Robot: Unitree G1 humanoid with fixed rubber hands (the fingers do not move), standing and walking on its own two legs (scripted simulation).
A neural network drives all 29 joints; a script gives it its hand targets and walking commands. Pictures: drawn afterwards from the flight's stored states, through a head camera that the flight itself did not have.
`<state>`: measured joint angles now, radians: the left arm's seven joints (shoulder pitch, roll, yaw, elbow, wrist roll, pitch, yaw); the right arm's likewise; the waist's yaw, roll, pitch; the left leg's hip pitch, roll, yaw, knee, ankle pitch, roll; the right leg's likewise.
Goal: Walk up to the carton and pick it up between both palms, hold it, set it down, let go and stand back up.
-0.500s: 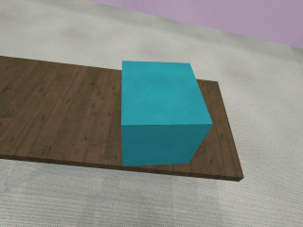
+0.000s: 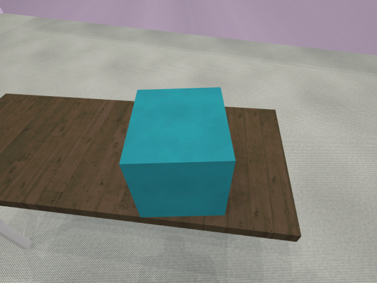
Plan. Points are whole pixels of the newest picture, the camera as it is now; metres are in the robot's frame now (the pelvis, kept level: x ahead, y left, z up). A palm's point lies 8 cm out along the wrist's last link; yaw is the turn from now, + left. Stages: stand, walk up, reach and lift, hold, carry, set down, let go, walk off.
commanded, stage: walk up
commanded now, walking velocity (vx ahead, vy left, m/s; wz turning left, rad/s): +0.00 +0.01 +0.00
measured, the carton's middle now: (180, 152) +0.48 +0.02 -0.01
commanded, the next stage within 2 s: none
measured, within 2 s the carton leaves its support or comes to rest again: neither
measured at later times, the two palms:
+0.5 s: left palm out of the picture +0.00 +0.24 -0.14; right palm out of the picture -0.03 -0.19 -0.15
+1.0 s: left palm out of the picture -0.02 +0.22 -0.15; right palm out of the picture -0.02 -0.18 -0.14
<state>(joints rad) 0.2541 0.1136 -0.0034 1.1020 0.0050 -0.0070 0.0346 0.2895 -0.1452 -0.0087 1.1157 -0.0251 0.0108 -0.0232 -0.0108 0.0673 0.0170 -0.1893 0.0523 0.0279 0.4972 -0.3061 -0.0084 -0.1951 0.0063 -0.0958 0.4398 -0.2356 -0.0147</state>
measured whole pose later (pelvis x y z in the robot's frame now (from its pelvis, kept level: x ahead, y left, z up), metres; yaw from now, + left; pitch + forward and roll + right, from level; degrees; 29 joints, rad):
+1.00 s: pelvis +0.01 +0.02 +0.00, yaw -1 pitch -1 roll +1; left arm 0.31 0.10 -0.01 1.15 0.02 -0.01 0.03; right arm 0.33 -0.10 -0.01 1.15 -0.01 -0.01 -0.04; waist 0.02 -0.01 0.03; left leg -0.12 -0.03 0.07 0.39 -0.26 0.04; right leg -0.18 -0.07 -0.05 0.44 -0.24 0.03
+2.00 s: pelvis +0.00 +0.03 +0.01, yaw -1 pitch -1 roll +0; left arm 0.32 0.08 -0.03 1.21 0.00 -0.01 0.04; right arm 0.35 -0.09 0.01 1.14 -0.01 -0.02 -0.03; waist 0.00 0.01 0.02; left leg -0.11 -0.03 0.08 0.35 -0.23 0.05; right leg -0.11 -0.03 -0.08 0.37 -0.24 0.00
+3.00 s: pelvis -0.04 +0.02 -0.01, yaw -4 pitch +11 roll -2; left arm -0.06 0.08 0.02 0.43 0.06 0.77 -0.12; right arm -0.12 -0.02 0.11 0.72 0.26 0.42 -0.08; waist -0.06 -0.03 -0.13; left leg -0.53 0.06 0.09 0.62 -0.28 0.01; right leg -0.50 0.06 -0.03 0.55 -0.23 -0.05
